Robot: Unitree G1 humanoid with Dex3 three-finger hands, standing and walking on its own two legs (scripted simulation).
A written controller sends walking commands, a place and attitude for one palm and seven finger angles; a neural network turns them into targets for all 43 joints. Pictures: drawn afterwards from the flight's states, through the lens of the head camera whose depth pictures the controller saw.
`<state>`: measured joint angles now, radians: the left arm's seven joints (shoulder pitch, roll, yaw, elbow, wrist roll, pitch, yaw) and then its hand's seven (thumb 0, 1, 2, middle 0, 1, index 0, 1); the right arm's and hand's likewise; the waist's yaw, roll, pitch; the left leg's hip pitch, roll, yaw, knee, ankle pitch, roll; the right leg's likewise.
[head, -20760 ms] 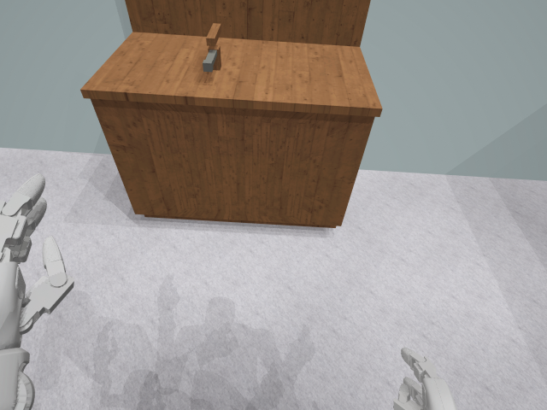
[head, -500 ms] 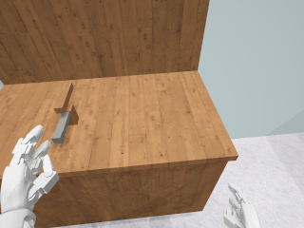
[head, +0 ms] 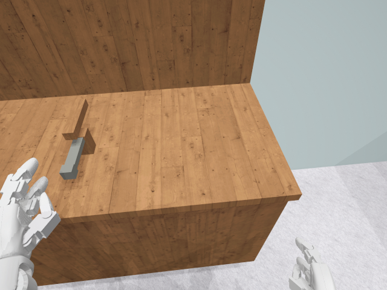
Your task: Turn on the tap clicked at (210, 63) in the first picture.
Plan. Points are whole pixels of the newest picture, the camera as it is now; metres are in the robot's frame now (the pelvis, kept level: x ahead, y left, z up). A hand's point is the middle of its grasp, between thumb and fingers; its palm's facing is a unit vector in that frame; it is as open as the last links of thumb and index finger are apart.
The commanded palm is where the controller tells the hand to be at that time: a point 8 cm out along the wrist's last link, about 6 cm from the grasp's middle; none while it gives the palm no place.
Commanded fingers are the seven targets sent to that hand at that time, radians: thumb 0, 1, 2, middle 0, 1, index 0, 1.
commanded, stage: reach beside the lever's end, fingers flat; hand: left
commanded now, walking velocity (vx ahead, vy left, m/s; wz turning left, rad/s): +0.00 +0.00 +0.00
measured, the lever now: (69, 171) +0.34 +0.35 +0.02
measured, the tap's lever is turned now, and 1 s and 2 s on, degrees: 0 0 0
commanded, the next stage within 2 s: none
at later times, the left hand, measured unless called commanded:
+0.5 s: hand (58, 200) +0.24 +0.30 +0.08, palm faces +0.44 -0.89 -0.12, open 7.5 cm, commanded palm +0.20 +0.34 +0.08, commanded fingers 0.00 0.90 0.90 -0.18 -0.24 -0.18 -0.24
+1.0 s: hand (55, 189) +0.28 +0.34 +0.05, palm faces +0.46 -0.88 -0.12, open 7.7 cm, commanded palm +0.24 +0.38 +0.05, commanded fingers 0.00 0.90 0.90 -0.16 -0.18 -0.16 -0.18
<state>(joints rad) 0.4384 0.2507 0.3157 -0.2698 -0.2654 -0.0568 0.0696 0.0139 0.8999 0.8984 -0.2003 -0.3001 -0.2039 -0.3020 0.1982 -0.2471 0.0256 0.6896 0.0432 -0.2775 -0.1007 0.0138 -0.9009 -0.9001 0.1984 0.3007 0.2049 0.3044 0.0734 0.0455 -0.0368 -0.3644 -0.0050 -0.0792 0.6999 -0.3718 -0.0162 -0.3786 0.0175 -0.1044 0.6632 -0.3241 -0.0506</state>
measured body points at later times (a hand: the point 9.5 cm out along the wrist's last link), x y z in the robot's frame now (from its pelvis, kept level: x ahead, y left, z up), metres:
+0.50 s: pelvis -0.01 +0.02 -0.01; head +0.02 +0.01 +0.44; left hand +0.21 +0.34 +0.09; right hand +0.17 -0.22 -0.09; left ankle +0.00 +0.13 -0.72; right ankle +0.02 -0.09 -0.72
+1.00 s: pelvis -0.01 +0.02 -0.02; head +0.05 +0.02 +0.43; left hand +0.25 +0.38 +0.06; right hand +0.15 -0.23 -0.12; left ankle +0.00 +0.13 -0.72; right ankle +0.02 -0.09 -0.72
